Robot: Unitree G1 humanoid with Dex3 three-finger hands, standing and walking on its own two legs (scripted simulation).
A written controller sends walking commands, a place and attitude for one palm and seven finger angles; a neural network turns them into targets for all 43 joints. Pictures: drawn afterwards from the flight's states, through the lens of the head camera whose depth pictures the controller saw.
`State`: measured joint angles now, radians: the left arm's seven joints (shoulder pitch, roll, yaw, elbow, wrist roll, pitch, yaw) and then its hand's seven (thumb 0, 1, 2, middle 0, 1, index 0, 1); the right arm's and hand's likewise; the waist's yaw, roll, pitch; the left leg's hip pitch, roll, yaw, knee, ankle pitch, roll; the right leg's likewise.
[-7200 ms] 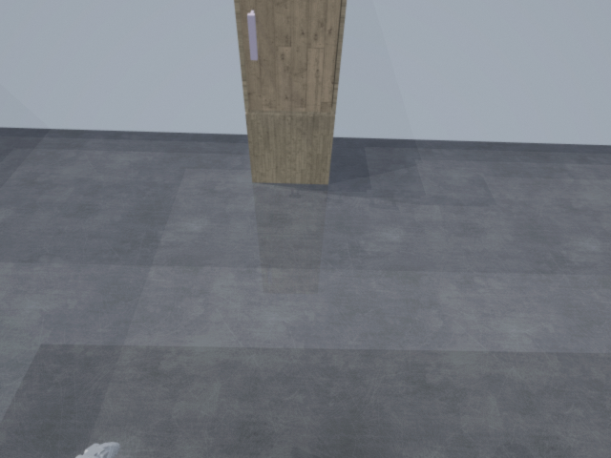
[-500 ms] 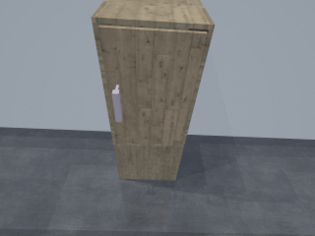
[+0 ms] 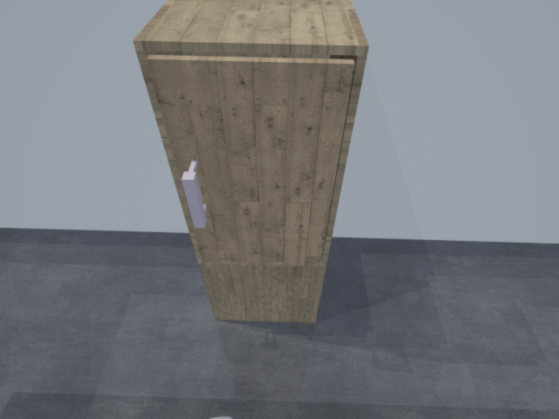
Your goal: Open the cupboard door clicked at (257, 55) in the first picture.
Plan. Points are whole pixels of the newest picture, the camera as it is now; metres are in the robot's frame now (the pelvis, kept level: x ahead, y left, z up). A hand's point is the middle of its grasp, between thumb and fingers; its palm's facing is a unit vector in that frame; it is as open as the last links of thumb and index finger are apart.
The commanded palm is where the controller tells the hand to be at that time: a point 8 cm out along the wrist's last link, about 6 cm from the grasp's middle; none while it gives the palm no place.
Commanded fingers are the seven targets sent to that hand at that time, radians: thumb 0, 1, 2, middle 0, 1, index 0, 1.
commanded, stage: come to a stop and stand still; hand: left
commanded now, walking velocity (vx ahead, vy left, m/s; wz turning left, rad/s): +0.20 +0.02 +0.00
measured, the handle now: (197, 194) +0.57 +0.21 -0.05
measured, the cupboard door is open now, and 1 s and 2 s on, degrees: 0 0 0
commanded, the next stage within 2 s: look again from close up in 1.10 s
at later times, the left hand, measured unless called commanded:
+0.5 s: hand out of the picture +0.06 +0.19 -0.18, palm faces +0.03 -0.97 -0.26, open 7.4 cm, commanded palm none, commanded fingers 0.00 0.90 0.90 -0.20 -0.30 -0.20 -0.30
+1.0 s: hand out of the picture +0.01 +0.17 -0.18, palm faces +0.03 -0.98 -0.17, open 7.3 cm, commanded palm none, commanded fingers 0.00 0.90 0.90 -0.20 -0.30 -0.20 -0.30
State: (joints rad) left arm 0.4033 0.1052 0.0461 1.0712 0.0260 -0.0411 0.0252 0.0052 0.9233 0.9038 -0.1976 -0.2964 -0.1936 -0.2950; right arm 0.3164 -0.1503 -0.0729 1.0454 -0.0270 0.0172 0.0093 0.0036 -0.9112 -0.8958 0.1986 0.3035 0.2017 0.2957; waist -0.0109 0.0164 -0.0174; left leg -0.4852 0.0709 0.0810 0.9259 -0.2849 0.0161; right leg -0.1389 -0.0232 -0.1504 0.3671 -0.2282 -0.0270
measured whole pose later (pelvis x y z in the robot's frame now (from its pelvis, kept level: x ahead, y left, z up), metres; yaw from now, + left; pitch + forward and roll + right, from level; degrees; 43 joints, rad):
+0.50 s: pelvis +0.03 +0.00 -0.02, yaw -2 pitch +0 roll +1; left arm 0.26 0.17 0.06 0.99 0.03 0.02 0.03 0.00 0.91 0.90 -0.20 -0.30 -0.19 -0.30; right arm 0.14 -0.16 -0.06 1.03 -0.01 0.03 -0.03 0.00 -0.92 -0.90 0.20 0.30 0.21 0.30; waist 0.01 0.02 0.07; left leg -0.34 0.06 0.13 0.59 -0.26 0.01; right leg -0.24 -0.03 -0.07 0.58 -0.34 0.00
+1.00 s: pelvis +0.01 +0.00 +0.00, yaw -1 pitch -1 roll +0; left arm 0.30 0.15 0.02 1.11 0.01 0.00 0.03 0.00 0.93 0.90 -0.20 -0.30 -0.20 -0.30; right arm 0.30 -0.12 0.00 1.14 -0.01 0.01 -0.02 0.00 -0.91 -0.90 0.20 0.30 0.20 0.30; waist 0.00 -0.01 0.02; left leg -0.18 0.03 0.08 0.41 -0.21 0.01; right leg -0.17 -0.01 -0.09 0.39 -0.21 -0.02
